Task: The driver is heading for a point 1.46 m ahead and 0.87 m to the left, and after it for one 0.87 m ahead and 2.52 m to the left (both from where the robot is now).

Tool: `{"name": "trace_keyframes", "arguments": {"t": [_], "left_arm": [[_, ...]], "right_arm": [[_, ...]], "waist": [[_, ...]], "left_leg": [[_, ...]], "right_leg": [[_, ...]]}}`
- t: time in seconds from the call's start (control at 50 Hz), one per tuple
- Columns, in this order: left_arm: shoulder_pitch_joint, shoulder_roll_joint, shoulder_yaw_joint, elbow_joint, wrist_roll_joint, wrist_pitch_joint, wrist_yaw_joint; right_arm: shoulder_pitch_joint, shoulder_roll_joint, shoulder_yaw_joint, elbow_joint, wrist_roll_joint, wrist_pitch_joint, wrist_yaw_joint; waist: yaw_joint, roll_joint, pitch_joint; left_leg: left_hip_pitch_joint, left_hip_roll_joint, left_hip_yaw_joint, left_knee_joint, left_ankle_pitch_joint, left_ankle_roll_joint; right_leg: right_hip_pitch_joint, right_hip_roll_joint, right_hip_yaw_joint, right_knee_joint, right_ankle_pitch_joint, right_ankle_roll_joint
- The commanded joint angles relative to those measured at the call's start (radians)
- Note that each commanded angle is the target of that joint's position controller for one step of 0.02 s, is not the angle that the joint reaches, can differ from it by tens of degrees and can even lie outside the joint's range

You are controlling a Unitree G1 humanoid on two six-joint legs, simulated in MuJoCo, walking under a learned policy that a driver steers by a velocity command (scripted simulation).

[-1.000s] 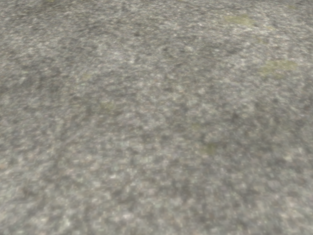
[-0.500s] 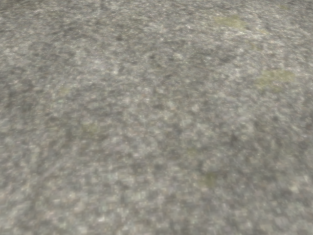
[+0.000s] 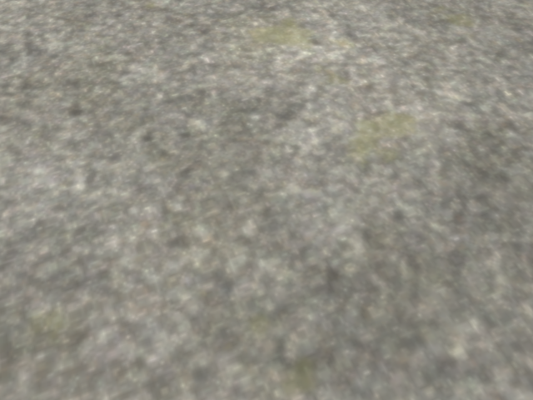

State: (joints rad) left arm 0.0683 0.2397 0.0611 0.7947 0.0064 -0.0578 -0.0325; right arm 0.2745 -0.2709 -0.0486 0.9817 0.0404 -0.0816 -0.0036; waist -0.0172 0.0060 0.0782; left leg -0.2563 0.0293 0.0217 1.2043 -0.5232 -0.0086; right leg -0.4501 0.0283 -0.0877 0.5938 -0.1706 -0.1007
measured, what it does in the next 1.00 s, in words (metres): walks ahead, turning left: left foot, then right foot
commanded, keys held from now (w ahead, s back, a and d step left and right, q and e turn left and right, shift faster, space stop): q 1.00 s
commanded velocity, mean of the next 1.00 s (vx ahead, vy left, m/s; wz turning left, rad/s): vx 0.07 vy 0.00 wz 0.45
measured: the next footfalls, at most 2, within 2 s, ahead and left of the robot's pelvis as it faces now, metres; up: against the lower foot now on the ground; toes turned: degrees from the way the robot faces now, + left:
left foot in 0.42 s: +0.20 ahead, +0.15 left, +0.00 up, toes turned +15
right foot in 0.90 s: +0.27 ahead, -0.06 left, +0.00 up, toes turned +33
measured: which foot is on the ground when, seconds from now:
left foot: up 0.00-0.40, down 0.42-0.90, up 0.92-1.00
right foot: down 0.00-0.44, up 0.46-0.88, down 0.90-1.00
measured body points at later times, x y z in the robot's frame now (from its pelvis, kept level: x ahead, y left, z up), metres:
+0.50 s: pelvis +0.13 +0.04 +0.01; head +0.18 +0.07 +0.45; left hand +0.21 +0.35 -0.12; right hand +0.32 -0.20 -0.10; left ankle +0.16 +0.14 -0.72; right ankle +0.09 -0.08 -0.67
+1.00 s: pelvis +0.18 +0.01 +0.02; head +0.22 +0.01 +0.46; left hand +0.13 +0.32 -0.09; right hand +0.46 -0.15 -0.09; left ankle +0.12 +0.12 -0.67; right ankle +0.24 -0.08 -0.72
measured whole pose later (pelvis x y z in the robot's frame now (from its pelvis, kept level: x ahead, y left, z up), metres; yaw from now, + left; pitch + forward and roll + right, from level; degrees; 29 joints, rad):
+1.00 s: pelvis +0.18 +0.01 +0.02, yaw +32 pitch +2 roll +0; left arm 0.16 0.28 0.08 0.85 0.03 -0.02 0.02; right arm 0.13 -0.33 -0.09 0.72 0.02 0.04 -0.04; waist 0.00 0.05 0.03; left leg -0.50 -0.12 -0.16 0.96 -0.47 -0.01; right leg -0.27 0.01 0.02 0.48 -0.24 -0.01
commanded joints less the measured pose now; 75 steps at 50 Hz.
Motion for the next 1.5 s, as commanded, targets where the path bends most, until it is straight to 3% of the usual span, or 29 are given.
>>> {"name": "trace_keyframes", "arguments": {"t": [0.02,0.12,0.2,0.3,0.4,0.42,0.44,0.46,0.48,0.5,0.54,0.66,0.82,0.88,0.9,0.92,0.94,0.96,0.98,1.02,1.14,1.26,1.32,1.34,1.36,1.38,1.4,1.42,1.5], "left_arm": [[0.141,0.108,0.028,0.003,-0.002,-0.022,0.014],[0.044,0.111,0.025,0.027,0.027,-0.043,0.028],[0.034,0.142,0.033,0.039,0.015,-0.010,0.068],[0.056,0.163,0.040,0.054,0.002,0.032,0.084],[0.030,0.184,0.051,0.040,-0.029,0.064,0.097],[0.069,0.174,0.050,0.052,-0.029,0.065,0.097],[0.074,0.152,0.044,0.029,-0.001,0.060,0.093],[0.051,0.092,0.025,-0.020,0.029,0.054,0.083],[0.004,0.119,0.029,-0.016,0.012,0.048,0.069],[-0.022,0.133,0.034,-0.021,-0.019,0.047,0.064],[-0.022,0.157,0.047,0.000,-0.008,0.054,0.083],[-0.008,0.114,0.040,0.001,-0.010,0.058,0.095],[0.004,0.138,0.041,-0.002,-0.018,0.033,0.069],[0.103,0.147,0.047,0.023,-0.020,0.014,0.050],[0.138,0.192,0.060,0.032,-0.009,0.014,0.050],[0.121,0.256,0.069,0.018,0.006,0.026,0.061],[0.102,0.276,0.068,0.005,0.048,0.028,0.054],[0.044,0.223,0.056,-0.027,0.044,0.024,0.057],[-0.002,0.179,0.046,-0.039,0.029,0.024,0.062],[-0.013,0.156,0.035,-0.050,0.000,0.029,0.072],[0.103,0.204,0.046,-0.036,0.007,0.055,0.097],[0.076,0.254,0.066,-0.051,-0.014,0.059,0.068],[0.065,0.237,0.058,-0.036,-0.042,0.057,0.057],[0.128,0.188,0.043,-0.012,-0.028,0.053,0.049],[0.129,0.097,0.007,-0.048,0.036,0.048,0.036],[0.070,0.142,0.023,-0.070,0.016,0.048,0.045],[0.031,0.195,0.038,-0.069,-0.011,0.057,0.053],[0.034,0.194,0.041,-0.063,-0.020,0.063,0.058],[0.112,0.178,0.044,-0.015,-0.008,0.079,0.072]], "right_arm": [[-0.039,-0.110,-0.031,-0.060,0.003,-0.016,-0.010],[0.044,-0.054,-0.037,-0.039,-0.019,0.057,-0.030],[-0.057,-0.052,-0.033,-0.096,-0.026,0.063,-0.018],[-0.144,-0.067,-0.040,-0.162,-0.027,0.082,0.004],[-0.115,-0.070,-0.053,-0.195,-0.023,0.082,0.036],[-0.056,-0.108,-0.069,-0.185,-0.030,0.076,0.031],[0.004,-0.225,-0.104,-0.187,-0.039,0.072,0.012],[0.028,-0.300,-0.114,-0.196,-0.063,0.070,0.005],[0.039,-0.227,-0.092,-0.206,-0.064,0.061,0.014],[-0.031,-0.209,-0.088,-0.225,-0.054,0.051,0.013],[-0.131,-0.159,-0.077,-0.248,-0.019,0.056,-0.003],[-0.118,-0.187,-0.084,-0.261,-0.029,0.075,-0.031],[-0.159,-0.194,-0.081,-0.295,-0.034,0.101,-0.035],[-0.197,-0.183,-0.072,-0.319,-0.020,0.116,-0.042],[-0.177,-0.153,-0.063,-0.327,-0.020,0.120,-0.046],[-0.108,-0.085,-0.047,-0.322,-0.029,0.121,-0.043],[-0.124,-0.152,-0.070,-0.360,-0.027,0.107,-0.038],[-0.109,-0.227,-0.093,-0.337,-0.030,0.101,-0.034],[-0.090,-0.237,-0.102,-0.313,-0.023,0.107,-0.032],[-0.072,-0.182,-0.093,-0.293,-0.026,0.129,-0.035],[-0.186,-0.113,-0.059,-0.381,-0.016,0.127,-0.017],[-0.165,-0.119,-0.056,-0.408,-0.020,0.137,0.011],[-0.066,-0.118,-0.065,-0.375,-0.025,0.139,0.017],[-0.027,-0.161,-0.078,-0.364,-0.025,0.137,0.007],[-0.001,-0.269,-0.096,-0.383,-0.037,0.133,-0.013],[-0.018,-0.248,-0.079,-0.399,-0.065,0.111,-0.003],[-0.037,-0.211,-0.070,-0.391,-0.070,0.090,0.007],[-0.084,-0.188,-0.062,-0.377,-0.063,0.077,0.008],[-0.167,-0.122,-0.032,-0.361,-0.054,0.066,-0.006]], "waist": [[0.058,-0.001,-0.204],[-0.040,-0.061,-0.137],[-0.009,-0.094,-0.142],[0.025,-0.094,-0.120],[-0.017,-0.098,-0.128],[-0.040,-0.047,-0.163],[-0.045,0.143,-0.216],[-0.018,0.319,-0.291],[-0.057,0.160,-0.371],[-0.037,0.120,-0.300],[0.005,0.048,-0.206],[0.014,0.110,-0.213],[0.001,0.169,-0.189],[0.061,0.162,-0.194],[0.058,0.102,-0.205],[-0.002,-0.154,-0.215],[-0.003,-0.317,-0.169],[-0.015,-0.207,-0.151],[-0.029,-0.150,-0.133],[-0.017,-0.126,-0.106],[0.066,-0.168,-0.125],[0.060,-0.191,-0.130],[-0.002,-0.153,-0.140],[-0.001,-0.045,-0.174],[0.026,0.275,-0.225],[-0.019,0.243,-0.258],[-0.033,0.159,-0.220],[-0.007,0.155,-0.173],[0.046,0.133,-0.165]], "left_leg": [[-0.343,0.077,-0.115,0.050,0.034,0.011],[-0.194,0.071,-0.088,-0.126,0.210,-0.026],[-0.227,0.080,-0.040,-0.330,0.367,-0.037],[-0.261,0.067,0.000,-0.439,0.324,-0.019],[-0.162,0.008,0.064,-0.649,0.315,0.050],[-0.032,-0.014,0.040,-0.754,0.488,0.086],[0.153,0.131,-0.194,-0.775,0.954,0.161],[0.358,0.352,-0.545,-0.771,1.245,0.389],[0.368,0.350,-0.537,-0.794,1.129,0.407],[0.311,0.303,-0.438,-0.808,1.022,0.362],[0.193,0.222,-0.343,-0.837,0.809,0.271],[0.122,0.158,-0.329,-0.857,0.704,0.249],[0.057,0.130,-0.464,-0.847,0.509,0.222],[0.027,0.080,-0.477,-0.776,0.542,0.168],[-0.060,0.028,-0.435,-0.698,0.414,0.118],[-0.212,-0.112,-0.260,-0.452,0.066,0.058],[-0.364,-0.171,-0.185,-0.261,-0.142,0.017],[-0.362,-0.107,-0.213,-0.104,-0.079,-0.002],[-0.364,-0.098,-0.195,-0.047,-0.005,-0.016],[-0.397,-0.084,-0.170,0.037,0.089,-0.054],[-0.398,-0.012,-0.072,-0.193,0.144,-0.105],[-0.160,-0.002,0.026,-0.466,0.146,-0.052],[0.042,-0.044,0.050,-0.776,0.344,0.026],[0.208,-0.003,-0.035,-0.842,0.536,0.059],[0.402,0.287,-0.382,-0.802,1.008,0.162],[0.267,0.403,-0.465,-0.814,1.028,0.352],[0.212,0.336,-0.385,-0.840,0.913,0.345],[0.177,0.267,-0.309,-0.850,0.806,0.288],[0.098,0.185,-0.201,-0.873,0.768,0.232]], "right_leg": [[0.448,-0.332,0.286,-0.238,0.653,-0.184],[0.215,-0.274,0.068,-0.348,0.706,-0.156],[0.281,-0.259,-0.028,-0.353,0.602,-0.129],[0.377,-0.317,-0.029,-0.310,0.474,-0.121],[0.419,-0.337,-0.039,-0.115,0.516,-0.045],[0.378,-0.280,-0.075,0.016,0.499,0.012],[0.195,-0.180,-0.125,0.271,0.243,0.095],[-0.129,0.011,-0.060,0.557,-0.519,0.165],[-0.168,-0.003,0.137,0.668,-0.556,0.149],[-0.217,-0.026,0.155,0.680,-0.473,0.133],[-0.221,-0.062,0.158,0.579,-0.327,0.139],[-0.112,-0.022,0.158,0.342,-0.205,0.176],[0.035,0.009,0.175,0.082,-0.184,0.168],[0.202,0.008,0.150,-0.192,-0.030,0.134],[0.319,-0.094,0.216,-0.255,0.041,0.100],[0.423,-0.322,0.423,-0.275,0.219,0.014],[0.339,-0.452,0.630,-0.312,0.333,-0.154],[0.317,-0.437,0.557,-0.306,0.323,-0.171],[0.306,-0.365,0.437,-0.285,0.298,-0.121],[0.322,-0.294,0.315,-0.272,0.267,-0.081],[0.458,-0.313,0.198,-0.284,0.326,-0.123],[0.367,-0.340,0.112,-0.255,0.334,-0.106],[0.306,-0.313,0.075,-0.130,0.273,-0.033],[0.200,-0.263,0.009,-0.005,0.146,0.042],[-0.069,-0.149,-0.071,0.301,-0.402,0.146],[-0.133,-0.087,0.053,0.479,-0.541,0.172],[-0.131,-0.105,0.097,0.555,-0.490,0.170],[-0.139,-0.112,0.111,0.551,-0.420,0.161],[-0.037,-0.102,0.119,0.510,-0.217,0.177]]}}
Velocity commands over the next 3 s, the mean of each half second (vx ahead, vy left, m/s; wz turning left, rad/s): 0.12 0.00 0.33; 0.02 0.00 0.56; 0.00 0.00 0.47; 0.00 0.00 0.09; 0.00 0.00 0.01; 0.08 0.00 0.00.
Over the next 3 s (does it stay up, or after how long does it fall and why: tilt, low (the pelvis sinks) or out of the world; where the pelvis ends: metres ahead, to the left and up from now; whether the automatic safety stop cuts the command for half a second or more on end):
stays up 0.18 0.06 0.01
